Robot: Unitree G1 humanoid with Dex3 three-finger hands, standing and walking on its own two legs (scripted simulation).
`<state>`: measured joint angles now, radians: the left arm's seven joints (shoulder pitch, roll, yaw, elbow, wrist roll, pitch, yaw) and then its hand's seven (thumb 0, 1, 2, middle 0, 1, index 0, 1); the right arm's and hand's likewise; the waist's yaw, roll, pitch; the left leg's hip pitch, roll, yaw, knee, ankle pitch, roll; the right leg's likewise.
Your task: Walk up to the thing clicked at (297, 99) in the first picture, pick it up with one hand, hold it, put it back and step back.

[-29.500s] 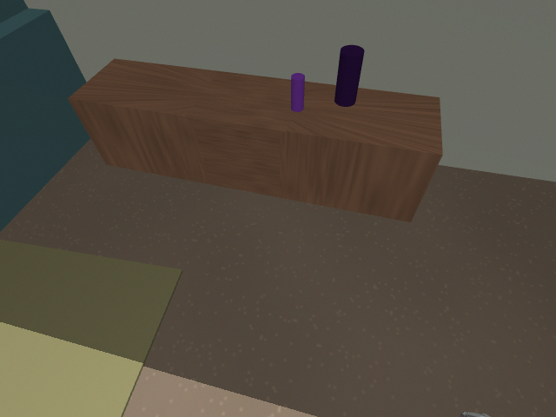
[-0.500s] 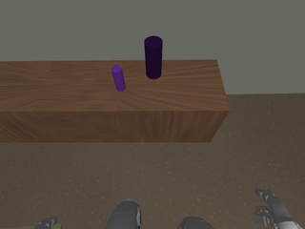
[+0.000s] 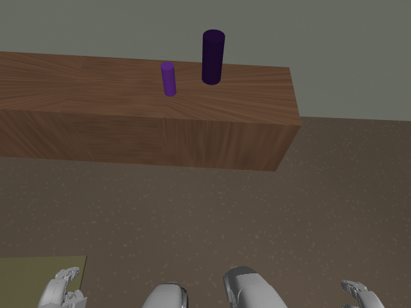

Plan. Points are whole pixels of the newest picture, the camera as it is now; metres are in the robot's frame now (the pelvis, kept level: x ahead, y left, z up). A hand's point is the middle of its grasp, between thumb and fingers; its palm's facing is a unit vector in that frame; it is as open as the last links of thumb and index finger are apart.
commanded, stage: step back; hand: left
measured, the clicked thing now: (168, 79) +0.96 +0.16 -0.28
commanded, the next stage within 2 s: stand in 1.42 s
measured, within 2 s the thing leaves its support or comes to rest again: neither
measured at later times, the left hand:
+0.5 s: hand out of the picture -0.09 +0.25 -0.13, palm faces +0.04 -0.89 -0.45, open 7.4 cm
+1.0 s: hand out of the picture -0.17 +0.24 -0.15, palm faces +0.07 -0.93 -0.37, open 7.4 cm
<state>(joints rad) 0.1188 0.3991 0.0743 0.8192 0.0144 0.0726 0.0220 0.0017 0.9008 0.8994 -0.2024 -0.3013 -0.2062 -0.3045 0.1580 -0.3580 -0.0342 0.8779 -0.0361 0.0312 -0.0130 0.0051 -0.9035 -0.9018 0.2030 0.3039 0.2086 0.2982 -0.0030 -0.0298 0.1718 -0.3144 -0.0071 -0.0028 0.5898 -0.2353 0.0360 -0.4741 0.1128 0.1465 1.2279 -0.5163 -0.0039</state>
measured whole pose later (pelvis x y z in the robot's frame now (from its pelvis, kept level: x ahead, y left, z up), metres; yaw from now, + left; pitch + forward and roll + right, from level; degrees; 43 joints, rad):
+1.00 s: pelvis -0.20 -0.03 +0.00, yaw +4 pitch -2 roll -1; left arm 0.23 0.35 0.05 1.01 0.04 -0.02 -0.02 0.00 0.90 0.90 -0.21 -0.30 -0.21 -0.31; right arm 0.21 -0.40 -0.06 1.01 -0.03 0.00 0.02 0.00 -0.91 -0.90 0.20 0.30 0.20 0.30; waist 0.04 0.03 0.05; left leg -0.29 0.01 -0.02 0.62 -0.40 0.01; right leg -0.24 -0.02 -0.03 0.56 -0.28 -0.01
